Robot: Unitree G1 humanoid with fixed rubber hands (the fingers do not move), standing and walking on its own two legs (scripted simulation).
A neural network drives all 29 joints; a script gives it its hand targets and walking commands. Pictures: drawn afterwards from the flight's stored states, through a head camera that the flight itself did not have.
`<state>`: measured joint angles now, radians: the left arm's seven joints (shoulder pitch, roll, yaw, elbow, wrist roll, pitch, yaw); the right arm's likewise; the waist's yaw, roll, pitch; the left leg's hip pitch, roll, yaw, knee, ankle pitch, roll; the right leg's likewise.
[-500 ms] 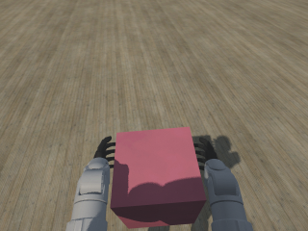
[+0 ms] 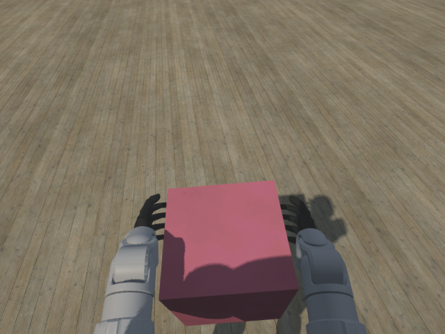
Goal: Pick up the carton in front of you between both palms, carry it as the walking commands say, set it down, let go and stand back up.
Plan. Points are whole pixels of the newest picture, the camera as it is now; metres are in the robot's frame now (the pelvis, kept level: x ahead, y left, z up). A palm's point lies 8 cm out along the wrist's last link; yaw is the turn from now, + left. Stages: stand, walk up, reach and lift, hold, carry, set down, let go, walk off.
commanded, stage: carry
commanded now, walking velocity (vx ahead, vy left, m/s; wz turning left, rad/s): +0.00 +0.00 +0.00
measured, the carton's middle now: (227, 257) +0.29 -0.01 -0.05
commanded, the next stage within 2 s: hold in 0.20 s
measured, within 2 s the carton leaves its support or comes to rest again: neither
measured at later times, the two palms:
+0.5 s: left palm (124, 258) +0.24 +0.17 +0.05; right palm (295, 239) +0.27 -0.12 +0.05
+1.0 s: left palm (144, 244) +0.26 +0.14 +0.05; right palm (311, 239) +0.27 -0.15 +0.05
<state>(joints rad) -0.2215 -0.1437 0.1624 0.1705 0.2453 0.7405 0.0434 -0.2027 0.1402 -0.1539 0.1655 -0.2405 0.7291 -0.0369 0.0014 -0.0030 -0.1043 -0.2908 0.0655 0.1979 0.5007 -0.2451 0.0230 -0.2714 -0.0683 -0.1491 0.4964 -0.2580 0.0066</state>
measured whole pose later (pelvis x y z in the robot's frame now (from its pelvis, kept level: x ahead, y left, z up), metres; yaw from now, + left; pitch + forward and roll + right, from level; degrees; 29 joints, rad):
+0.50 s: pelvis -0.03 -0.01 +0.01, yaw +6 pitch -8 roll +0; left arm -0.23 -0.15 0.18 0.18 0.27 0.74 0.01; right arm -0.24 0.15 -0.19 0.22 -0.28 0.71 0.00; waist 0.01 -0.02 0.06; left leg -0.09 0.01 0.08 0.37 -0.14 0.02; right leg -0.04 -0.02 -0.02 0.39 -0.21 0.00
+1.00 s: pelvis -0.04 -0.02 +0.00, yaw +2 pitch -10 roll +0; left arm -0.46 -0.21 0.43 0.44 0.41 0.66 -0.01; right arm -0.44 0.20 -0.41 0.49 -0.40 0.61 0.03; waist 0.02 -0.03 0.05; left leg -0.12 -0.03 -0.02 0.50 -0.21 0.01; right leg -0.10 0.03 0.04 0.52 -0.25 -0.02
